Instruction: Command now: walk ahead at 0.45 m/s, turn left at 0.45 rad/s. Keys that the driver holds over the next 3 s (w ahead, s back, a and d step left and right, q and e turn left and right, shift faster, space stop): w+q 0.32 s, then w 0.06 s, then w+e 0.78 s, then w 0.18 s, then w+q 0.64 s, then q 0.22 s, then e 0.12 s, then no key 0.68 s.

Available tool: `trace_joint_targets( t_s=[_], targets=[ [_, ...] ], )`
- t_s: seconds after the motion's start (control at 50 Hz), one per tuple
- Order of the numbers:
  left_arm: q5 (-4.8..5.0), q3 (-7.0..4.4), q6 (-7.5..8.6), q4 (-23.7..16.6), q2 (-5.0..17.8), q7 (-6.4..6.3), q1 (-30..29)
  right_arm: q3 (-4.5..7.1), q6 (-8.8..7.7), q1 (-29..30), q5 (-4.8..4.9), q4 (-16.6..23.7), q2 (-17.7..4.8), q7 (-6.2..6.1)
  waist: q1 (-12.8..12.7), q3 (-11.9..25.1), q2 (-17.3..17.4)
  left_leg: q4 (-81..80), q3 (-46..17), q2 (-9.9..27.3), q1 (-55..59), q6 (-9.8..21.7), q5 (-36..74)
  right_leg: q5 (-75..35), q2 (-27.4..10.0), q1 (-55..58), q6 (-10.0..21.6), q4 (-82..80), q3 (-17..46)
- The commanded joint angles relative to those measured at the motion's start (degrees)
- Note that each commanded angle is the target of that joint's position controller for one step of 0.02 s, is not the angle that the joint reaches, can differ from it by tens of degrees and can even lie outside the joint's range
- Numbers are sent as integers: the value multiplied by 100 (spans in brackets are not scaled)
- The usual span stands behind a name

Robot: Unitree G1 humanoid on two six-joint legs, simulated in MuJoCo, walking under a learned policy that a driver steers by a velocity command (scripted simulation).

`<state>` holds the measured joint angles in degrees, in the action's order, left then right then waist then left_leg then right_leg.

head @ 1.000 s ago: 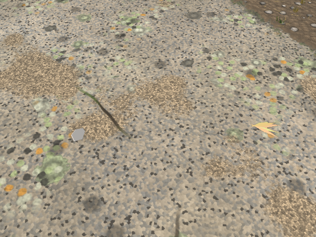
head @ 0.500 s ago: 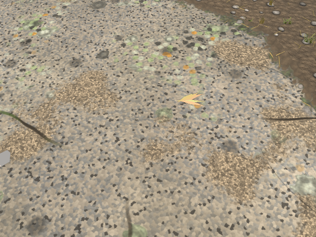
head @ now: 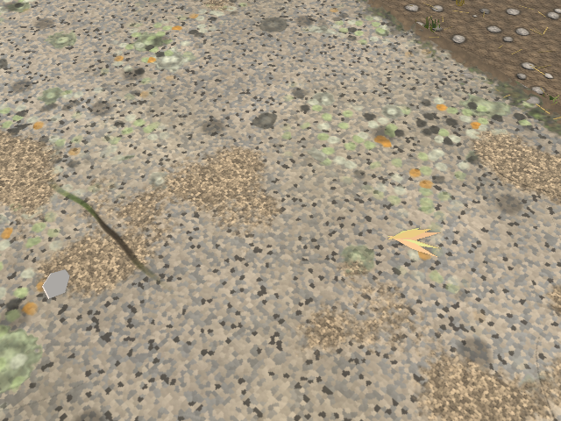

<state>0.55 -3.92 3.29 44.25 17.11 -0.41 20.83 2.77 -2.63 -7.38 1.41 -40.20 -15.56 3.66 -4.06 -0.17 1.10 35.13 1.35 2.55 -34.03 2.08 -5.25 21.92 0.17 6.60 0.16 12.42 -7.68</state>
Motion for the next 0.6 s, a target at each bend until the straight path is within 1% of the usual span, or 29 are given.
trace_joint_targets(
  t_s=[0.02, 0.04, 0.06, 0.08, 0.1, 0.12, 0.14, 0.16, 0.18, 0.2, 0.24, 0.26, 0.28, 0.32, 0.34, 0.36, 0.38, 0.42, 0.46, 0.48, 0.5, 0.52, 0.54, 0.56, 0.58, 0.6],
  targets=[
    [42, -297, -34, -276, 1155, -83, -113, 226, -109, 110, -4, 572, -700, 29, 402, 80, -720, -127, 525, -504, 757, 386, -497, -5761, -1494, -186, 687, 1215, 101],
    [42, -257, -61, -294, 1092, -121, -112, 395, -90, -775, 22, 360, -987, -26, 875, 637, -599, -373, 563, -757, 2129, 592, -245, -6160, -1273, -651, 479, 2410, -166],
    [-56, -154, -9, -407, 906, -150, -57, 559, -27, -1780, 54, 183, -1386, -133, 1326, 1228, -182, -376, -527, -143, 4015, 929, -357, -4672, -1071, -2108, 219, 4067, -159],
    [-209, 121, 155, -726, 83, -49, 439, 623, -55, -1850, 68, 187, -1963, -167, 720, 1848, 1445, -996, -4025, 1497, 5740, 2021, -1728, 772, 155, -4529, -167, 6155, 286],
    [-21, 46, 365, -681, 568, 27, -140, 466, -101, -2011, 26, 288, -1415, -171, 1182, 2257, 787, -1727, -4882, 1655, 5949, 2036, -2199, 1019, 127, -5106, -84, 6765, 1451],
    [183, -24, 474, -898, 853, 80, -682, 397, -125, -1763, -25, 252, -1198, -180, 1210, 1376, 579, -1848, -3979, 1495, 5369, 1764, -1713, 471, -138, -5525, 23, 6700, 1412],
    [115, 17, 542, -946, 790, 62, -807, 365, -131, -1390, -8, 310, -1128, -193, 962, 884, 70, -1841, -3302, 1248, 4530, 1601, -1125, -1, -400, -5369, 84, 6232, 1342],
    [-53, -5, 556, -936, 780, 32, -859, 319, -117, -1009, -27, 396, -988, -207, 731, 526, -112, -1931, -2840, 1036, 3749, 1511, -535, -276, -556, -5069, 40, 5727, 1304],
    [-102, -36, 505, -932, 796, 32, -746, 265, -117, -773, -107, 508, -882, -234, 515, 389, 42, -2088, -2553, 873, 3195, 1508, -79, -462, -661, -4681, -7, 5530, 1336],
    [-123, -37, 438, -911, 769, 40, -634, 260, -116, -629, -126, 548, -867, -254, 387, 300, 152, -2223, -2432, 789, 2836, 1548, 191, -526, -676, -4482, -88, 5370, 1301],
    [-167, 1, 314, -865, 624, 38, -522, 266, -144, -582, -81, 490, -903, -308, 261, 144, 147, -2340, -2026, 664, 2260, 1577, 739, -638, -659, -4318, -282, 4955, 1146],
    [-185, 32, 280, -921, 554, 27, -674, 280, -151, -604, -69, 452, -969, -341, 271, 25, 132, -2387, -1832, 565, 2014, 1540, 884, -867, -619, -4304, -374, 4606, 1071],
    [-195, 69, 270, -993, 479, 21, -918, 297, -150, -651, -60, 411, -1026, -373, 339, -71, 146, -2406, -1670, 446, 1838, 1466, 910, -1235, -560, -4263, -441, 4158, 1010],
    [-181, 138, 298, -1092, 321, 38, -1433, 316, -119, -785, -19, 323, -1072, -416, 540, -133, 218, -2292, -1393, 157, 1621, 1211, 646, -2158, -360, -3915, -478, 3070, 955],
    [-150, 167, 322, -1113, 259, 66, -1644, 313, -103, -889, -7, 268, -1071, -431, 650, -107, 273, -2246, -1319, 114, 1623, 1119, 477, -2552, -256, -3718, -481, 2594, 908],
    [-106, 176, 347, -1134, 257, 101, -1839, 311, -96, -1061, 0, 199, -1074, -438, 774, -71, 303, -2246, -1374, 170, 1687, 1076, 302, -2858, -171, -3547, -477, 2305, 874],
    [-62, 164, 372, -1156, 297, 132, -1965, 307, -93, -1210, 14, 121, -1072, -439, 845, -62, 333, -2212, -1484, 275, 1819, 1053, 160, -3031, -146, -3450, -446, 2114, 923],
    [-18, 116, 405, -1148, 433, 191, -2002, 283, -93, -1339, 16, 5, -1030, -434, 860, -67, 448, -2001, -1641, 548, 2384, 973, 51, -3031, -231, -3551, -267, 1803, 1051],
    [-14, 55, 404, -1150, 568, 219, -1933, 294, -69, -1369, -29, -68, -1062, -426, 786, -102, 527, -1776, -1761, 855, 2961, 877, 423, -2540, -265, -3689, -18, 1723, 1060],
    [-9, 32, 399, -1144, 609, 226, -1853, 304, -47, -1360, -44, -89, -1081, -419, 731, -117, 558, -1630, -1749, 929, 3176, 829, 837, -2198, -234, -3641, 113, 1694, 983],
    [-12, -21, 396, -1084, 691, 218, -1575, 304, -25, -1289, -52, -85, -1085, -413, 551, 1, 546, -1227, -1605, 845, 3316, 744, 1740, -1935, -100, -3274, 273, 1580, 822],
    [-27, -122, 393, -910, 849, 196, -938, 263, 1, -1270, -91, -74, -992, -412, 229, 432, 411, -332, -1316, 561, 3307, 622, 2638, -1997, 19, -2415, 476, 1520, 703],
    [-67, -181, 384, -792, 1105, 192, -55, 163, 26, -1349, -196, 37, -804, -442, -96, 1288, -59, 1201, -1006, 239, 2615, 441, 1872, -2330, -684, -913, 841, 1712, 1619],
    [-77, -329, 336, -647, 1649, 239, 344, 30, -68, -2226, -134, 79, -352, -420, 236, 1964, -1776, 3421, -527, -712, 435, -106, -1134, -1194, -1889, 1073, 1893, 1212, 4361],
    [83, -217, 320, -620, 1154, 303, 485, 38, -154, -1993, -121, 92, -652, -394, 76, 1898, -1609, 3847, -950, -641, -517, -100, -2535, 232, -1960, 1286, 1872, 374, 5667],
    [75, -124, 300, -693, 839, 277, 88, 137, -212, -1195, -3, 234, -1023, -360, -30, 972, -913, 3989, -990, -308, -911, -30, -2069, 447, -1838, 584, 1577, 331, 4895]
  ],
)
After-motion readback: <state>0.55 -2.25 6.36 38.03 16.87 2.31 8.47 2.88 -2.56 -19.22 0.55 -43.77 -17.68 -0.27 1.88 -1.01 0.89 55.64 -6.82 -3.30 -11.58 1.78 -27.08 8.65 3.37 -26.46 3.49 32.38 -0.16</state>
